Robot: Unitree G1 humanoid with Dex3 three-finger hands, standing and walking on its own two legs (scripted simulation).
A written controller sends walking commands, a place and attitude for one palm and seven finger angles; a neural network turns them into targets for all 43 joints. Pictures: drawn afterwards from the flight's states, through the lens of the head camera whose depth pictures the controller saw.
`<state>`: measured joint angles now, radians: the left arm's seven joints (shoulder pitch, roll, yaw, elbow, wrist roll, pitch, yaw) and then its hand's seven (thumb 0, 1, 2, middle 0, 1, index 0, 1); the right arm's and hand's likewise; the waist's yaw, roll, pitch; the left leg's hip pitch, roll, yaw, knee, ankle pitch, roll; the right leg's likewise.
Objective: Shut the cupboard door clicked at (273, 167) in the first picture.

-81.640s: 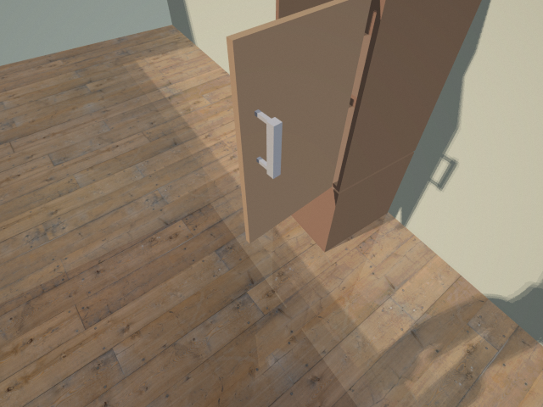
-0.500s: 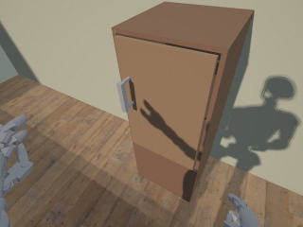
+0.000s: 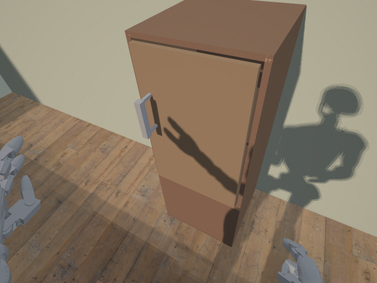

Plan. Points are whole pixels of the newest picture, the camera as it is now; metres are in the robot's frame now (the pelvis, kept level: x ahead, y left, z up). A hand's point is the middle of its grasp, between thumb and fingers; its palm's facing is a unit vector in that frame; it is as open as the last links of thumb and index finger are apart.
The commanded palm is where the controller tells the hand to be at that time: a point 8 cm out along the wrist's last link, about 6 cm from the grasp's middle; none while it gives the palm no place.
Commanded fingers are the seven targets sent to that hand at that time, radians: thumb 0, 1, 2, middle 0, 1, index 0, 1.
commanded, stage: step back with the hand held close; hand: left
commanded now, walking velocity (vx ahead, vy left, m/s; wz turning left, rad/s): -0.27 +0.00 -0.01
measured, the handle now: (147, 116) +0.59 +0.20 +0.03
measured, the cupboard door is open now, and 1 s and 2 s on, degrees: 0 0 0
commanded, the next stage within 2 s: stop stepping back and stand still in 0.92 s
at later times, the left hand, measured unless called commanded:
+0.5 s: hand out of the picture +0.12 +0.30 +0.15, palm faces +0.43 -0.77 -0.47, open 7.4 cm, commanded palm +0.06 +0.33 +0.18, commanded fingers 0.00 0.90 0.90 -0.20 -0.30 -0.20 -0.30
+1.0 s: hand out of the picture -0.01 +0.33 +0.18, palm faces +0.53 -0.74 -0.42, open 7.4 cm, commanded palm -0.08 +0.35 +0.18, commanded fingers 0.00 0.90 0.90 -0.20 -0.30 -0.20 -0.30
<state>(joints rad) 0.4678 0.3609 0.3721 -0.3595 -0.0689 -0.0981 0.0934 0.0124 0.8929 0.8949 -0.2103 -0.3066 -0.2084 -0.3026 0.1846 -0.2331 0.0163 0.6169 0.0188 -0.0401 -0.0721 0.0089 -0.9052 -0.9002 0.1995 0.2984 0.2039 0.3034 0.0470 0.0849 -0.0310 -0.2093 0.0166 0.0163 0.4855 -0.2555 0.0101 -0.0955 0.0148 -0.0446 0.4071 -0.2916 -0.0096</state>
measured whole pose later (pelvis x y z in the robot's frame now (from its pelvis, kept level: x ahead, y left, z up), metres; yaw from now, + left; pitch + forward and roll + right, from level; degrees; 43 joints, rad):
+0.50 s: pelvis -0.08 +0.03 -0.01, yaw +0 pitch +0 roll -2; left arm 0.53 0.42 0.41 -0.43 -0.05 -0.16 0.13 0.01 0.89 0.89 -0.21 -0.31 -0.21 -0.30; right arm 0.21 -0.22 0.01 0.54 0.03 0.02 -0.10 0.01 -0.91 -0.90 0.20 0.30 0.20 0.30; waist 0.00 0.03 -0.03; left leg -0.38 -0.01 0.04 0.54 -0.17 0.06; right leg -0.29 0.00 0.00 0.54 -0.24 0.03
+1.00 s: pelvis -0.19 +0.04 -0.02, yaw +5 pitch +2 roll -5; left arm 0.49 0.47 0.48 -0.50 -0.06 -0.25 0.16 0.01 0.89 0.90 -0.21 -0.31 -0.21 -0.30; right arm 0.20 -0.16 -0.01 0.62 0.00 -0.10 -0.05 0.01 -0.90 -0.90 0.20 0.30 0.21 0.30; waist -0.01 0.03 -0.04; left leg -0.56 0.08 0.08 0.49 -0.02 0.06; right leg -0.28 0.09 -0.04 0.81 -0.50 0.00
